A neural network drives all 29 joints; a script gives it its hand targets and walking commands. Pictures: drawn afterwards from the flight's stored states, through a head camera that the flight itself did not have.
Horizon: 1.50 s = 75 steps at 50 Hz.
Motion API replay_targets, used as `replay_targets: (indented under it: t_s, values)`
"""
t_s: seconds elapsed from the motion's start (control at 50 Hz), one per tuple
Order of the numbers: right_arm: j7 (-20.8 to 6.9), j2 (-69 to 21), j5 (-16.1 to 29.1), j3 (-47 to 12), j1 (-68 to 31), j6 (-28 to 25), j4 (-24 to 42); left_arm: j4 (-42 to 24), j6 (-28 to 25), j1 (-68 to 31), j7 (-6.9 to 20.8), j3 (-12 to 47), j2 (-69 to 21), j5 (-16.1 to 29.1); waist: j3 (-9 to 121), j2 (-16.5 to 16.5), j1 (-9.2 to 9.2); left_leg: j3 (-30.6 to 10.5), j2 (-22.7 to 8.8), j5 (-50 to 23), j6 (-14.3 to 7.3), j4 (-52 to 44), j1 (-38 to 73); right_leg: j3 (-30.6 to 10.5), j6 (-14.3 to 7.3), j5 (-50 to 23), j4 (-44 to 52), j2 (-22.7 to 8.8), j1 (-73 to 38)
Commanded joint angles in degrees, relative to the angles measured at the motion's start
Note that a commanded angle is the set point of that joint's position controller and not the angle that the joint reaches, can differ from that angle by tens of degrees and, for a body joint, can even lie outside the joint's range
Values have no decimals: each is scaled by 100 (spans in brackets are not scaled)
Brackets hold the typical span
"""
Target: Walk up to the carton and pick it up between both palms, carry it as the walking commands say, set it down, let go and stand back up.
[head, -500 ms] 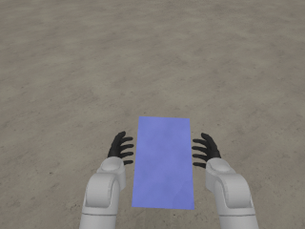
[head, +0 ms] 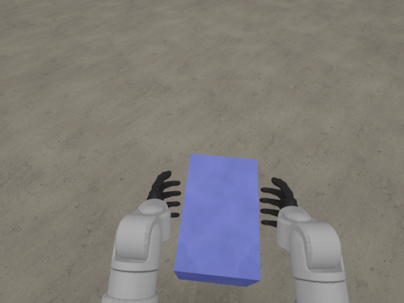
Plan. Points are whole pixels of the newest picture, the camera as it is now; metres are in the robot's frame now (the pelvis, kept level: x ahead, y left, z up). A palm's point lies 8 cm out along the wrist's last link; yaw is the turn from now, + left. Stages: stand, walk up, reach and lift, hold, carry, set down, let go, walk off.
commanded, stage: carry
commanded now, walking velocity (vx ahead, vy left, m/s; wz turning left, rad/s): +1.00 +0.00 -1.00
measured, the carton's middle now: (218, 219) +0.30 +0.01 -0.03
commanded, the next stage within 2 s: none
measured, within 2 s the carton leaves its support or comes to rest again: neither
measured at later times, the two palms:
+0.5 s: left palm (247, 80) +0.66 -0.07 +0.10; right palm (336, 111) +0.52 -0.27 +0.11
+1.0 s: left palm (364, 46) +0.92 -0.50 +0.07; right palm out of the picture +0.72 -0.62 +0.06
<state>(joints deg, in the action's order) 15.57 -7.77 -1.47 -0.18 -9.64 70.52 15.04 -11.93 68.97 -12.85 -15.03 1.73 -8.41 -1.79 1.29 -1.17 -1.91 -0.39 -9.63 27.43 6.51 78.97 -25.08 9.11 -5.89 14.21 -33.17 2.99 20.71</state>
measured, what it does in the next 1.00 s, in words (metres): walks ahead, turning right: left foot, then right foot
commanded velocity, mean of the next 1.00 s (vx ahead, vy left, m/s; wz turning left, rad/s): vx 1.00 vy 0.00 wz -1.00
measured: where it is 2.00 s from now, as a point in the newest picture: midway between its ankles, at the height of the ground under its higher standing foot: outside the picture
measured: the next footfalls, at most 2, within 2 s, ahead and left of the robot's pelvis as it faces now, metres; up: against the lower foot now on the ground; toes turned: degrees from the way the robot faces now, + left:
left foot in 0.30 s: +0.43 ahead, +0.12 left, +0.00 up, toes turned -15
right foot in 0.76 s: +0.64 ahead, -0.33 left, +0.00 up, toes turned -54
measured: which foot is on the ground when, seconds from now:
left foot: up 0.00-0.28, down 0.30-0.76, up 0.78-1.00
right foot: down 0.00-0.30, up 0.32-0.74, down 0.76-1.00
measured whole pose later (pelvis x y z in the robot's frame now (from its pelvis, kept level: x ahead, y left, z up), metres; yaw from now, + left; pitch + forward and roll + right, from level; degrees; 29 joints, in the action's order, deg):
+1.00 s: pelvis +0.67 -0.32 +0.01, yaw -58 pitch +0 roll +0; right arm 14.8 -7.9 -3.7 2.0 -10.4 67.8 16.2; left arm -12.2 66.4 -15.9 -13.2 2.0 -9.0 -1.4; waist -6.2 -0.4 -2.6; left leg -1.1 -11.2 18.3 9.0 52.2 -35.9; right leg -1.5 -8.5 17.8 -27.4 8.6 8.9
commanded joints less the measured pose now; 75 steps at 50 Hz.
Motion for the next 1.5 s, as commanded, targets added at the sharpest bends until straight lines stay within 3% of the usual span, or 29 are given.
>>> replay_targets:
  t_s: [0.0, 0.16, 0.24, 0.26, 0.28, 0.3, 0.32, 0.34, 0.38, 0.46, 0.54, 0.62, 0.68, 0.7, 0.72, 0.74, 0.76, 0.78, 0.86, 0.98, 1.1, 1.12, 1.14, 1.16, 1.18, 1.22, 1.26, 1.4, 1.48]
  values:
    - [-1101, -6538, 1631, -2650, -2869, -764, 1502, -1186, -450, -2152, 1222, 2335, -6718, 1757, 2075, 396, 112, -188, -112, -896, 64, -836, -1589, -2795, -656, -418, 1744, -1534, -2280]
    - [-1058, -6341, 1573, -2946, -2615, -943, 1635, -1438, -654, -1566, 1229, 2309, -6095, 1521, 1650, 1034, 64, 416, 360, -1813, 230, -3832, -379, -2224, -417, -997, 1603, -977, -1695]
    - [-1102, -6072, 1664, -2962, -2349, -750, 1377, -1324, -508, -1438, 1155, 2253, -5599, 1286, 1681, 1107, 149, 694, 674, -1154, 172, -5321, 960, -2009, -257, -3571, 570, -838, -1668]
    - [-1104, -6005, 1678, -2903, -2132, -707, 1192, -1328, -468, -1453, 1128, 2275, -5525, 1245, 2177, 652, 291, 765, 877, -982, 88, -5797, 2315, -1781, -131, -4082, -664, -575, -1253]
    - [-1105, -5961, 1644, -2805, -1995, -692, 1050, -1320, -441, -1545, 1090, 2297, -5465, 1229, 2889, -426, 520, 199, 409, -970, -21, -6174, 4348, -1466, 56, -2966, -2241, -309, 103]
    - [-1073, -5817, 1552, -2689, -2113, -700, 990, -1296, -412, -1512, 1106, 2342, -5515, 1207, 3099, -2018, 320, -1936, -1379, -917, -308, -6176, 5571, -1033, 230, 412, -3356, 64, 1765]
    - [-1041, -5928, 1439, -2589, -1967, -723, 882, -1425, -376, -1755, 1152, 2519, -5449, 1349, 2775, -2354, 349, -3425, -2317, -1993, -909, -6401, 5945, -982, 268, 1857, -4204, 135, 3042]
    - [-1007, -6070, 1354, -2569, -1814, -720, 859, -1422, -335, -1982, 1187, 2614, -5568, 1495, 2581, -1326, 373, -2870, -2438, -2477, -1290, -6047, 5400, -1380, 255, 1196, -4269, -666, 2906]
    - [-1013, -6176, 1284, -2384, -2175, -793, 1129, -1449, -347, -2484, 1258, 2753, -5883, 1690, 1836, -200, 327, -1269, -2076, -2016, -796, -6421, 4224, -1325, 250, 370, -3689, -1040, 2560]
    - [-1114, -6024, 1561, -2449, -2611, -910, 1818, -1579, -471, -2382, 1163, 2717, -6203, 1573, 1538, -1104, 234, 595, -1530, -2639, -506, -6538, 4027, -562, 271, 1, -2419, -862, 2285]
    - [-1200, -5658, 1653, -2461, -2244, -702, 1719, -1458, -396, -1902, 931, 2641, -6065, 1272, 1106, -1190, 156, 1583, -1271, -3802, -379, -6684, 4077, 214, 274, -937, -1182, -647, 1973]
    - [-1244, -5346, 1594, -2424, -2013, -474, 1659, -1314, -228, -1582, 872, 2621, -5864, 1111, 1252, -1361, 18, 2525, -888, -7622, -181, -5431, 3912, 1232, 86, -1439, -507, 125, 396]
    - [-1209, -5277, 1369, -2353, -1759, -385, 1478, -1482, -109, -2111, 993, 2688, -5706, 1228, 1627, -1524, -37, 2523, -863, -8639, -153, -3522, 3461, 1430, -129, -912, -155, 514, -1052]
    - [-1184, -5250, 1290, -2315, -1902, -355, 1488, -1541, -75, -2168, 1052, 2686, -5693, 1325, 1880, -1052, -262, 2374, -709, -7396, -132, -1952, 2406, 923, -374, -806, 327, 523, -2390]
    - [-1150, -5271, 1168, -2256, -2104, -322, 1413, -1532, -26, -2287, 1105, 2716, -5777, 1454, 1635, -131, -288, 1649, -310, -3928, -160, -295, 393, -949, -802, 170, 441, -67, -3463]
    - [-1118, -5461, 1096, -2284, -2064, -321, 1394, -1514, 6, -2326, 1122, 2695, -5752, 1534, 1083, 895, -95, 1024, 665, 30, -95, 1025, -1579, -3564, -1149, -2097, 799, -1144, -4018]
    - [-1071, -5437, 1108, -2243, -2032, -325, 1509, -1284, 76, -2153, 1107, 2738, -5826, 1620, 1807, 769, 5, -184, 671, 309, 38, 1478, -2064, -5408, -1851, -3203, 1119, -1865, -4419]
    - [-1023, -5509, 1107, -2090, -2209, -378, 1371, -932, 58, -2186, 1176, 2645, -5940, 1661, 2209, 361, -2, -499, 279, 247, 94, 1346, -2208, -5064, -1911, -2232, 1305, -2159, -4452]
    - [-1137, -6426, 1281, -2360, -2916, -780, 1586, -800, -294, -2231, 1395, 2629, -6964, 1849, 2008, 177, 33, -287, -266, -722, 150, -1344, -545, -2843, -807, -446, 1590, -1306, -1927]
    - [-1244, -6614, 1661, -3006, -3196, -1024, 1769, -1070, -651, -1882, 1347, 2434, -6519, 1534, 1824, 660, -13, 324, 29, -1592, 394, -3679, -268, -2240, -594, -1521, 1340, -1027, -1828]
    - [-1198, -6280, 1835, -3220, -2743, -759, 1386, -902, -506, -1333, 1209, 2151, -5670, 1127, 2267, 887, 177, 985, 727, -1204, 397, -5612, 1700, -1703, -126, -5345, -1117, -423, -1789]
    - [-1176, -6214, 1805, -3127, -2597, -726, 1204, -874, -477, -1426, 1178, 2108, -5571, 1108, 2908, 262, 377, 670, 579, -1490, 348, -6062, 3418, -1522, 26, -4562, -2497, -285, -825]
    - [-1134, -6101, 1745, -2982, -2659, -722, 1144, -820, -459, -1449, 1172, 2125, -5586, 1100, 3416, -664, 350, -593, -468, -935, 148, -6025, 4940, -1287, 178, -2296, -3599, -76, 507]
    - [-1075, -6127, 1611, -2869, -2577, -735, 973, -919, -420, -1579, 1216, 2294, -5607, 1229, 3148, -1707, 227, -2513, -2094, -2636, -381, -6101, 5822, -823, 355, 861, -4510, 245, 2115]
    - [-1045, -6156, 1437, -2695, -2230, -730, 733, -1048, -359, -1875, 1255, 2452, -5498, 1377, 2825, -1406, 287, -2556, -2241, -3354, -859, -5926, 5391, -1216, 251, 1279, -4214, -195, 2155]
    - [-1000, -6122, 1224, -2426, -2452, -768, 811, -952, -330, -2336, 1342, 2598, -5760, 1641, 2063, -744, 274, -1346, -2243, -2745, -670, -6015, 4127, -1391, 159, 1057, -3667, -780, 2023]
    - [-1015, -6189, 1350, -2504, -2846, -882, 1366, -1194, -408, -2700, 1356, 2729, -6038, 1782, 1692, -838, 285, -357, -1894, -2287, -367, -6238, 3791, -1051, 159, 1201, -2750, -801, 2003]
    - [-1081, -5757, 1540, -2461, -2591, -703, 1457, -1156, -430, -2076, 964, 2573, -5949, 1460, 1489, -1508, 129, 2101, -1261, -6015, -98, -5785, 3786, 705, 169, -55, -535, -188, 721]
    - [-1146, -5608, 1403, -2417, -2206, -496, 1312, -1081, -225, -2053, 950, 2552, -5882, 1299, 1859, -1609, 58, 2484, -1009, -8233, 88, -3810, 3620, 1336, 41, -351, -78, 452, -907]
